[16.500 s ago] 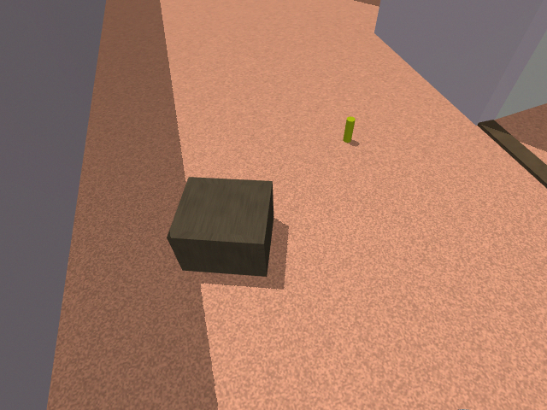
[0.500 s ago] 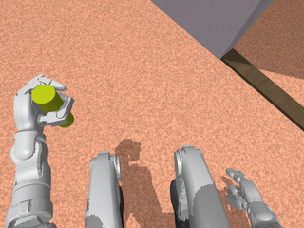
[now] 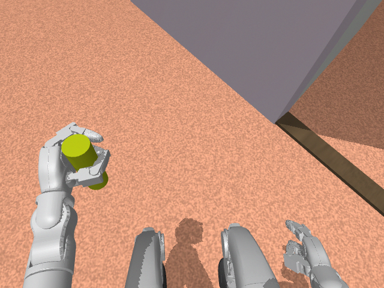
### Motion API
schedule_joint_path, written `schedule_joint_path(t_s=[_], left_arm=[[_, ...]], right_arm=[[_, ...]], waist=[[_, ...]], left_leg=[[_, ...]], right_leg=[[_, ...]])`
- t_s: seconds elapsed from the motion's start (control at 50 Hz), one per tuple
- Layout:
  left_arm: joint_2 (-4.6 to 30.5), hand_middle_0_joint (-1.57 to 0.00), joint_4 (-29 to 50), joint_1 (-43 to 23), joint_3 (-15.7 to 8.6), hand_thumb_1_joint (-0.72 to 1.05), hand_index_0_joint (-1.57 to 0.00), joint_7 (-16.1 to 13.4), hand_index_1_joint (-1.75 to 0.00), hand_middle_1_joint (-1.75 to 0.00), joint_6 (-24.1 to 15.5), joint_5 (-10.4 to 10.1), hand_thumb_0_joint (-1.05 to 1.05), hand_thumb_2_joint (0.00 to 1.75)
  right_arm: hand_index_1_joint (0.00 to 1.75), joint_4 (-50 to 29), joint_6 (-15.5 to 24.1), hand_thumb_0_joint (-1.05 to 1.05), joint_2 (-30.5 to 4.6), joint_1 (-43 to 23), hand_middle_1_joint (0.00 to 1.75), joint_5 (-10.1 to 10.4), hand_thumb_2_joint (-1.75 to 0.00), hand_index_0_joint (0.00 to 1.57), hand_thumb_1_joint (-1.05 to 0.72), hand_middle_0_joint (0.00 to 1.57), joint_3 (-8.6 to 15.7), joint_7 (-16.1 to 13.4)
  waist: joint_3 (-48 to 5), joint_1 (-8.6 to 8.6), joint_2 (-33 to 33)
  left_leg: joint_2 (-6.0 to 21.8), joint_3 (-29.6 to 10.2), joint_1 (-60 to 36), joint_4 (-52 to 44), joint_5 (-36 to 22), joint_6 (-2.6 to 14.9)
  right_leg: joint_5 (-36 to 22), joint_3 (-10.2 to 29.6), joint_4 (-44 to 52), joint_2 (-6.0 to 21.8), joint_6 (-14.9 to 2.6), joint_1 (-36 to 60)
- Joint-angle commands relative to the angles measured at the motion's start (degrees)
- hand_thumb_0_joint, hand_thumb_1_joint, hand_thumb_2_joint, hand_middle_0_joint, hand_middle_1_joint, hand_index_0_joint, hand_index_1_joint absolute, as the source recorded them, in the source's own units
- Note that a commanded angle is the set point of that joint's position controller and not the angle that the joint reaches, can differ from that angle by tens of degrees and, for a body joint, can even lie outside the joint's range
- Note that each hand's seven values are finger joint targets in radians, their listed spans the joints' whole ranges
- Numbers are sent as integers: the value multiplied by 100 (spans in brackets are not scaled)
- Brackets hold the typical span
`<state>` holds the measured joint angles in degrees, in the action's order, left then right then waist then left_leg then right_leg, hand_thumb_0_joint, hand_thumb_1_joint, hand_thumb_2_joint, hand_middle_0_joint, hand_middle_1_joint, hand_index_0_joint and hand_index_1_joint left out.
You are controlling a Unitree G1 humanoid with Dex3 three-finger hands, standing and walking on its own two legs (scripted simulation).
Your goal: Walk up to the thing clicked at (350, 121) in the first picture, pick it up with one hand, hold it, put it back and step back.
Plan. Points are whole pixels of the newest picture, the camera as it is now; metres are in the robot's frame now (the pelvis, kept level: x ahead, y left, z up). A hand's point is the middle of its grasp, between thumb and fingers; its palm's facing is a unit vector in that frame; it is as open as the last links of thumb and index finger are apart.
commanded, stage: lift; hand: left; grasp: from the side
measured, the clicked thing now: (88, 165) +0.36 +0.21 +0.01
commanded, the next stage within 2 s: hold in 1.08 s
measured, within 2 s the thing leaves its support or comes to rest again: neither
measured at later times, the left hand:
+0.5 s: hand (81, 139) +0.36 +0.18 +0.12, palm faces +0.09 -1.00 -0.04, open 6.1 cm
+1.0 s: hand (79, 120) +0.37 +0.17 +0.15, palm faces +0.08 -1.00 -0.03, open 6.1 cm
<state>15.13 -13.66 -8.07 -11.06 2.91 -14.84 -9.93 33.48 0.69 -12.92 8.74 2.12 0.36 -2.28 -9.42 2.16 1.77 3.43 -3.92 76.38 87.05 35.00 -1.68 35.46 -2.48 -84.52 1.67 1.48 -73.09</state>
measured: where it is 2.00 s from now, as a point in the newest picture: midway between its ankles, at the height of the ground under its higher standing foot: outside the picture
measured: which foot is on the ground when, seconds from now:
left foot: down 0.00-1.00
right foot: down 0.00-1.00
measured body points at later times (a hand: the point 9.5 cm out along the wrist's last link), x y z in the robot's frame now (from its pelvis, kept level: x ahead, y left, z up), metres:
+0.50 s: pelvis +0.02 +0.00 +0.08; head +0.11 +0.01 +0.52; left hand +0.35 +0.23 +0.12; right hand +0.16 -0.24 -0.03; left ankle +0.05 +0.13 -0.57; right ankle +0.04 -0.14 -0.57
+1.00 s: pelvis +0.04 -0.01 +0.11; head +0.10 +0.00 +0.56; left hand +0.36 +0.22 +0.16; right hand +0.17 -0.25 +0.00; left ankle +0.05 +0.13 -0.57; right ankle +0.04 -0.14 -0.57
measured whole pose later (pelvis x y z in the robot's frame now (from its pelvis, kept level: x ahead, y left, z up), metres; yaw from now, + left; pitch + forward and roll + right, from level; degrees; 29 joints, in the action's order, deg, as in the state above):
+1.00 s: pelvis +0.04 -0.01 +0.11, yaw +1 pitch +11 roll -1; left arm 11.9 -22.9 -7.5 -9.0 5.3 -19.3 -10.0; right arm 36.2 -0.1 -12.9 12.7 0.8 0.6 -2.0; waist -3.0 1.8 1.1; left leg 3.7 -1.4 40.4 56.0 26.3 -2.1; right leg 26.7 -2.0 -54.4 1.4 1.0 -38.2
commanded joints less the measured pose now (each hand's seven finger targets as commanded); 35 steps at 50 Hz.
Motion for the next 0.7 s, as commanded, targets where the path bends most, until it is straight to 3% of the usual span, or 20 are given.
schedule_joint_path(t_s=[0.0, 0.04, 0.06, 0.1, 0.18, 0.2, 0.24, 0.28, 0.32, 0.38, 0.42, 0.44, 0.5, 0.54, 0.58, 0.64, 0.68], left_arm=[[770, -125, 1186, -1136, -170, 47, -127, 34, -131, -132, -500, -5, 0, 121], [603, -125, 650, -943, -144, 49, -126, 73, -130, -131, -475, -38, 0, 120], [767, -123, 1410, -1396, -164, 50, -125, 90, -129, -130, -586, -75, 0, 120], [728, -124, 816, -1048, -143, 51, -126, 97, -129, -130, -543, -25, 0, 119], [652, -125, 1145, -1381, -124, 51, -127, 95, -130, -131, -658, -88, 0, 120], [654, -126, 561, -1056, -215, 50, -127, 92, -130, -131, -610, -77, 0, 120], [634, -126, 938, -1287, -120, 51, -127, 122, -129, -130, -703, -69, 0, 120], [547, -127, 702, -1065, -104, 51, -128, 109, -131, -132, -706, -47, 0, 121], [544, -126, 955, -1193, -54, 50, -128, 104, -131, -132, -755, -37, 0, 121], [575, -126, 972, -1313, -96, 48, -126, 115, -131, -131, -812, -80, 0, 121], [555, -125, 715, -1107, -136, 47, -126, 87, -130, -131, -805, -65, 0, 120], [573, -125, 1030, -1308, -102, 48, -126, 90, -130, -130, -852, -95, 0, 120], [544, -124, 897, -1347, -48, 51, -125, 85, -130, -130, -859, -61, 0, 122], [407, -124, 421, -960, -47, 52, -125, 109, -130, -131, -813, -70, 0, 122], [566, -123, 857, -1406, -108, 50, -124, 101, -130, -130, -887, -70, 0, 122], [396, -125, 707, -1271, 15, 52, -126, 125, -131, -132, -862, -65, 0, 123], [510, -124, 420, -1113, -136, 51, -125, 127, -130, -130, -838, -61, 0, 123]], right_arm=[[30, -561, 274, 0, -813, 307, 30, -20, -89, 20, -88, 20, 333, -57], [30, -504, 293, 0, -808, 321, 30, -14, -89, 20, -88, 20, 294, -40], [30, -532, 311, 0, -857, 316, 30, -24, -89, 20, -87, 20, 344, -31], [30, -486, 307, 0, -845, 359, 30, -29, -89, 20, -88, 20, 326, -33], [30, -533, 336, 0, -819, 350, 30, -53, -89, 20, -88, 20, 317, -20], [30, -430, 320, 0, -837, 400, 30, -45, -89, 20, -88, 20, 317, -16], [30, -451, 335, 0, -844, 392, 30, -77, -89, 20, -88, 20, 333, -7], [30, -464, 319, 0, -814, 423, 30, -94, -89, 20, -88, 20, 313, 1], [30, -558, 316, 0, -821, 358, 30, -90, -89, 20, -88, 20, 325, 3], [30, -511, 317, 0, -813, 345, 30, -92, -89, 20, -89, 20, 317, 0], [30, -475, 293, 0, -760, 439, 30, -102, -89, 20, -89, 20, 280, -7], [30, -500, 298, 0, -774, 388, 30, -96, -89, 20, -89, 20, 286, -10], [30, -429, 289, 0, -786, 422, 30, -119, -89, 20, -89, 20, 300, -32], [30, -437, 268, 0, -729, 436, 30, -111, -89, 20, -88, 20, 258, -30], [30, -430, 258, 0, -735, 426, 30, -127, -89, 20, -88, 20, 279, -29], [30, -440, 248, 0, -751, 427, 30, -126, -89, 20, -88, 20, 300, -38], [30, -385, 229, 0, -717, 417, 30, -121, -89, 20, -88, 20, 281, -37]], waist=[[-2201, 105, 229], [-2000, 108, 233], [-2190, 7, 470], [-1975, 39, 335], [-1976, -3, 370], [-1670, 48, 173], [-1798, 12, 309], [-1733, 2, 216], [-1729, -34, 181], [-1637, -22, 178], [-1703, 0, -34], [-1649, -30, 82], [-1578, 0, 105], [-1319, 29, -180], [-1442, -12, 63], [-1411, 6, 13], [-1181, -32, -100]], left_leg=[[-202, 95, -2367, -1656, -1333, 233], [-180, 56, -2646, -1888, -1353, 200], [-182, 46, -2857, -1994, -1436, 170], [-171, 50, -3033, -2126, -1598, 162], [-185, 90, -3323, -2399, -1700, 152], [-177, 100, -3261, -2490, -1603, 169], [-185, 118, -3438, -2592, -1754, 157], [-180, 119, -3512, -2725, -1780, 157], [-186, 152, -3614, -2863, -1710, 161], [-201, 194, -3713, -3023, -1585, 165], [-197, 206, -3780, -3066, -1818, 179], [-223, 245, -3820, -3127, -1766, 175], [-214, 260, -3997, -3217, -1890, 170], [-216, 267, -3929, -3344, -1849, 190], [-233, 305, -4065, -3415, -1861, 176], [-218, 298, -4294, -3517, -2001, 158], [-239, 342, -4157, -3558, -1994, 184]], right_leg=[[-1589, 24, 1643, -187, -244, 1696], [-1575, -18, 1789, -193, -248, 1723], [-1609, -37, 1807, -195, -271, 1798], [-1722, -67, 1959, -208, -258, 1951], [-1837, -64, 2245, -198, -259, 2318], [-1777, -75, 2338, -214, -243, 2332], [-1929, -65, 2402, -204, -244, 2486], [-1938, -98, 2520, -217, -239, 2625], [-1911, -73, 2670, -205, -235, 2810], [-1829, -43, 2854, -201, -217, 2982], [-2068, -34, 2940, -218, -194, 3241], [-2030, -9, 3006, -202, -194, 3276], [-2145, -2, 3126, -208, -189, 3399], [-2137, -17, 3247, -224, -168, 3550], [-2163, 16, 3317, -206, -168, 3689], [-2256, -8, 3414, -217, -182, 3769], [-2291, 15, 3532, -215, -155, 3887]])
